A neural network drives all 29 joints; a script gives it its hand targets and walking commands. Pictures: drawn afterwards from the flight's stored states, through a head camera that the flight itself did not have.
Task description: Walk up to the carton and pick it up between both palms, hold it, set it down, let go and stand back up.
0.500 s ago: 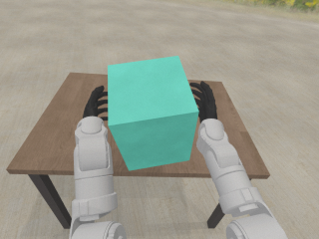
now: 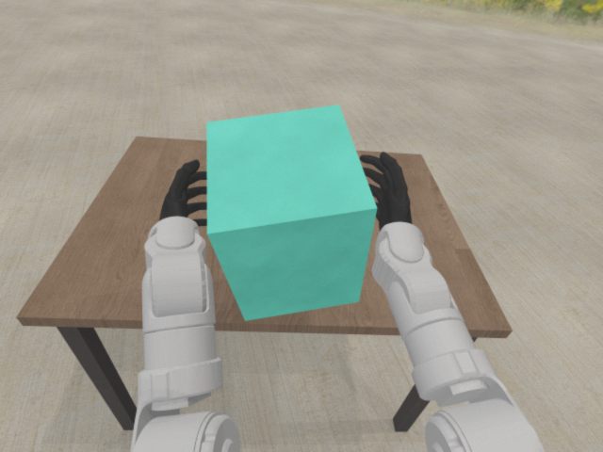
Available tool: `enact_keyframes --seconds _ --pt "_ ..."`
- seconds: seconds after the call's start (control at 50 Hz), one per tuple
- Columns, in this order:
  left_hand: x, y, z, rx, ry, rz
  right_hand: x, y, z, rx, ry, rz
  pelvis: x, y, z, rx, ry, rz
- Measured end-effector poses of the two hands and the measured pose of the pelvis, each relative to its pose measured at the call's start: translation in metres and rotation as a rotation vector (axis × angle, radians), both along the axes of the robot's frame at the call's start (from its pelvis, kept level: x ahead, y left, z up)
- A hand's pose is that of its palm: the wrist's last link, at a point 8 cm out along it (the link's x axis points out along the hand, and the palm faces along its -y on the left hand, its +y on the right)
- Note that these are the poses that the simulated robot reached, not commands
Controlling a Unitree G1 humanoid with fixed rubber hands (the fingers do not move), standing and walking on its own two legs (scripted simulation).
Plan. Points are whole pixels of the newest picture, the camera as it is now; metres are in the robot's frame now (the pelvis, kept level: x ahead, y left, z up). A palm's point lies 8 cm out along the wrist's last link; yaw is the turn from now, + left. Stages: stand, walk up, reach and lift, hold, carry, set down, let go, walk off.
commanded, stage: hold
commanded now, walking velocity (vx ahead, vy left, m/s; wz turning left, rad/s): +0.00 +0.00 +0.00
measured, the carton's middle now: (289, 219) +0.42 +0.00 +0.13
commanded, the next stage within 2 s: set down in 1.28 s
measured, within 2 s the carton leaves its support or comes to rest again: neither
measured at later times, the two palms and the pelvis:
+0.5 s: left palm (178, 224) +0.36 +0.14 +0.17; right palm (392, 219) +0.36 -0.12 +0.18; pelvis +0.00 +0.00 +0.00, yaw +0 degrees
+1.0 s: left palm (178, 223) +0.36 +0.14 +0.18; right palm (392, 219) +0.36 -0.12 +0.18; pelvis +0.00 +0.00 +0.00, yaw +0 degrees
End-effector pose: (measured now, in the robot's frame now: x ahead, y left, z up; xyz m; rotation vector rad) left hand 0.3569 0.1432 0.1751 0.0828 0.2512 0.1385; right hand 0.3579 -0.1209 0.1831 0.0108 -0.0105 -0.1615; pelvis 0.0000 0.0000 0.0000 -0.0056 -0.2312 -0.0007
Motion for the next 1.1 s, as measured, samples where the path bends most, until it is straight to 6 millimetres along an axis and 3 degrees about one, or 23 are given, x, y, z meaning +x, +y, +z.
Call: enact_keyframes --seconds 1.1 --pt "-0.0024 0.0012 0.0015 0.004 -0.011 -0.002 -0.0038 0.0015 0.0013 0.012 -0.010 -0.004 0.0023 0.0019 -0.0001 0.000 -0.010 0.001"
